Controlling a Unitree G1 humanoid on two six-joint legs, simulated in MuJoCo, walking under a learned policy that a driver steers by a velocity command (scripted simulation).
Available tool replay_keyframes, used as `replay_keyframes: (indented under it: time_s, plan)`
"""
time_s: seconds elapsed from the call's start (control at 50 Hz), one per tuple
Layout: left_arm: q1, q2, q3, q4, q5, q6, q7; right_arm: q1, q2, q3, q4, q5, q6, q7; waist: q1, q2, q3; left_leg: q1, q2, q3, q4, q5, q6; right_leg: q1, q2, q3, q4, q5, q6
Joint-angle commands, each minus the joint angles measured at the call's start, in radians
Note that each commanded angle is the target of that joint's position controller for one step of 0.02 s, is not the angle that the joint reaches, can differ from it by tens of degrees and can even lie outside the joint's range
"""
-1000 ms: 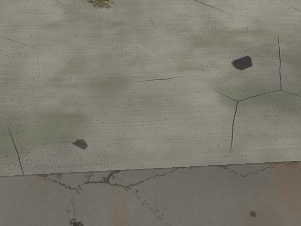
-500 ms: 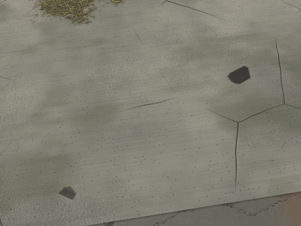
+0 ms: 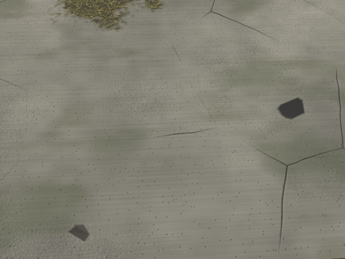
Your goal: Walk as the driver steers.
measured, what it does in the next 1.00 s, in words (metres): steps on the spot, turning left: right foot, then left foot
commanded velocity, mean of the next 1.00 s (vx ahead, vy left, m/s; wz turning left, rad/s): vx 0.02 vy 0.00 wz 0.36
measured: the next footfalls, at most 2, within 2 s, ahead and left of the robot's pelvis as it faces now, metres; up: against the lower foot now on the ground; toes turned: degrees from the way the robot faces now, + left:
right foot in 0.14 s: +0.04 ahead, -0.12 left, +0.00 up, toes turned +10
left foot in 0.60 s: -0.02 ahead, +0.09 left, +0.00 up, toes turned +21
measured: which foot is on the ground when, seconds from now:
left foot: down 0.00-0.14, up 0.16-0.58, down 0.60-1.00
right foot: up 0.00-0.12, down 0.14-0.60, up 0.62-0.96, down 0.98-1.00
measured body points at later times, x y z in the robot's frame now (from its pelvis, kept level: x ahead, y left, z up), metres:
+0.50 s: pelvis -0.01 -0.03 +0.00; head +0.03 -0.03 +0.45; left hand +0.00 +0.26 -0.11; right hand +0.19 -0.24 -0.13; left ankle -0.06 +0.09 -0.70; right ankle +0.00 -0.12 -0.74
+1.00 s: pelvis -0.01 +0.00 +0.00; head -0.01 +0.00 +0.45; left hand -0.06 +0.26 -0.14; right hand +0.18 -0.19 -0.13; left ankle -0.06 +0.07 -0.74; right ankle +0.01 -0.11 -0.74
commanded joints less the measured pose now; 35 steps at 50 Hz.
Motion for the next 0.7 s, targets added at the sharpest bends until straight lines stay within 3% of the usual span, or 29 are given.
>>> replay_keyframes:
  time_s: [0.02,0.08,0.12,0.14,0.16,0.18,0.2,0.22,0.24,0.28,0.36,0.44,0.52,0.56,0.58,0.6,0.62,0.64,0.66,0.68,0.7]
  plan:
    - [0.063,0.072,0.012,-0.049,-0.007,-0.011,0.005,-0.007,-0.159,-0.041,-0.065,-0.003,0.003,0.001,0.02,0.142,-0.119,0.081,0.241,-0.354,-0.189,-0.325,0.124,0.039,0.033,-0.028,-0.061,0.003,-0.008]
    - [0.134,0.076,0.009,-0.047,-0.019,-0.022,0.011,-0.045,-0.159,-0.047,-0.079,-0.001,0.016,0.008,0.046,0.161,-0.112,0.019,0.217,-0.384,-0.204,-0.341,0.082,0.174,0.065,-0.035,-0.235,0.008,-0.04]
    - [0.241,0.088,0.013,-0.028,-0.016,-0.033,0.021,-0.091,-0.153,-0.049,-0.098,0.012,0.024,0.009,0.102,0.157,-0.094,-0.075,0.155,-0.358,-0.185,-0.407,0.007,0.342,0.063,-0.044,-0.494,0.108,-0.072]
    - [0.249,0.162,0.03,-0.037,-0.006,-0.038,0.032,-0.074,-0.115,-0.04,-0.112,0.024,0.023,0.007,0.088,0.029,-0.077,-0.165,0.071,-0.27,-0.048,-0.479,-0.058,0.402,-0.079,0.105,-0.655,-0.001,-0.101]
    - [0.14,0.285,0.055,-0.088,0.01,-0.04,0.036,-0.038,-0.055,-0.029,-0.132,0.036,0.015,0.005,0.044,-0.271,-0.076,-0.306,-0.1,-0.025,0.304,-0.496,-0.085,0.382,-0.391,0.468,-0.75,-0.13,-0.211]
    - [0.051,0.228,0.044,-0.11,0.019,-0.036,0.03,-0.071,-0.159,-0.048,-0.114,-0.009,0.01,-0.003,0.038,-0.12,-0.022,-0.288,0.003,-0.001,0.502,-0.466,-0.095,0.179,-0.437,0.42,-0.748,-0.058,-0.262]
    - [0.011,0.159,0.023,-0.127,0.018,-0.04,0.024,-0.048,-0.163,-0.054,-0.104,-0.012,0.009,0.005,-0.002,-0.071,-0.022,-0.178,0.012,-0.008,0.613,-0.407,-0.089,0.08,-0.368,0.326,-0.712,0.06,-0.253]
    - [-0.038,0.118,0.011,-0.138,0.015,-0.045,0.02,-0.002,-0.146,-0.051,-0.086,-0.018,0.012,0.015,-0.04,-0.053,-0.02,-0.161,0.017,0.0,0.706,-0.347,-0.087,0.075,-0.293,0.21,-0.675,0.175,-0.214]
    - [-0.055,0.111,0.008,-0.151,0.01,-0.049,0.017,0.032,-0.135,-0.049,-0.072,-0.021,0.02,0.022,-0.048,-0.083,-0.029,-0.171,0.017,0.018,0.779,-0.318,-0.088,0.103,-0.246,0.126,-0.649,0.255,-0.191]
    - [-0.006,0.115,0.007,-0.161,0.011,-0.05,0.014,0.025,-0.132,-0.042,-0.074,-0.015,0.033,0.035,-0.014,-0.109,-0.034,-0.223,0.036,0.053,0.824,-0.314,-0.105,0.182,-0.223,0.053,-0.608,0.404,-0.198]
    - [0.16,0.164,0.026,-0.125,0.008,-0.051,0.009,-0.088,-0.115,-0.023,-0.13,-0.006,0.043,0.048,0.075,-0.123,-0.055,-0.3,0.072,0.074,0.656,-0.357,-0.146,0.433,-0.277,0.037,-0.536,0.675,-0.229]
    - [0.159,0.189,0.036,-0.13,0.012,-0.046,-0.005,-0.128,-0.102,-0.009,-0.169,0.008,0.05,0.059,0.09,-0.159,-0.078,-0.181,0.091,0.128,0.489,-0.404,-0.132,0.434,-0.302,-0.025,-0.492,0.742,-0.224]
    - [0.144,0.208,0.043,-0.123,0.014,-0.043,-0.026,-0.115,-0.096,0.0,-0.185,0.021,0.044,0.047,0.084,-0.195,-0.099,-0.009,0.062,0.174,0.31,-0.422,-0.085,0.366,-0.306,-0.042,-0.438,0.799,-0.219]
    - [0.117,0.209,0.042,-0.119,0.002,-0.037,-0.03,-0.069,-0.087,0.005,-0.172,0.015,0.033,0.036,0.043,-0.176,-0.107,0.1,0.052,0.185,0.101,-0.292,-0.057,0.332,-0.291,-0.058,-0.374,0.755,-0.187]
    - [0.119,0.201,0.039,-0.113,-0.005,-0.032,-0.03,-0.041,-0.094,0.008,-0.163,0.001,0.02,0.028,0.016,-0.13,-0.112,0.211,0.068,0.153,-0.082,-0.114,-0.046,0.265,-0.273,-0.085,-0.32,0.672,-0.137]
    - [0.15,0.145,0.023,-0.122,-0.004,-0.029,-0.031,-0.006,-0.157,-0.001,-0.161,-0.021,0.001,0.018,0.018,0.031,-0.17,0.4,0.233,-0.056,-0.148,-0.028,-0.022,0.111,-0.219,-0.141,-0.17,0.428,-0.072]
    - [0.14,0.045,-0.007,-0.171,-0.003,-0.025,-0.033,-0.03,-0.262,-0.015,-0.178,-0.003,-0.009,0.014,0.038,0.264,-0.144,0.418,0.497,-0.327,-0.101,0.439,0.114,-0.084,-0.06,-0.197,-0.075,-0.127,-0.013]
    - [0.095,0.106,0.004,-0.153,0.001,-0.005,-0.021,0.023,-0.201,-0.006,-0.15,0.011,-0.016,0.006,-0.017,0.15,-0.163,0.365,0.49,-0.255,-0.058,0.461,0.198,-0.029,-0.092,-0.078,0.025,-0.183,-0.011]
    - [0.097,0.115,0.008,-0.143,-0.009,0.003,-0.025,-0.031,-0.146,0.017,-0.151,0.01,-0.019,0.003,0.021,0.13,-0.114,0.326,0.433,-0.184,-0.07,0.413,0.19,-0.033,-0.09,-0.059,0.055,-0.142,-0.012]
    - [0.105,0.123,0.01,-0.126,-0.012,0.003,-0.029,-0.099,-0.112,0.031,-0.158,0.004,-0.017,-0.002,0.048,0.123,-0.072,0.287,0.374,-0.127,-0.093,0.34,0.147,-0.025,-0.097,-0.048,0.032,-0.079,-0.01]
    - [0.114,0.14,0.017,-0.115,-0.004,0.004,-0.032,-0.128,-0.112,0.035,-0.159,0.006,-0.017,-0.009,0.06,0.15,-0.052,0.283,0.335,-0.093,-0.099,0.345,0.118,-0.023,-0.092,-0.056,0.018,-0.027,-0.006]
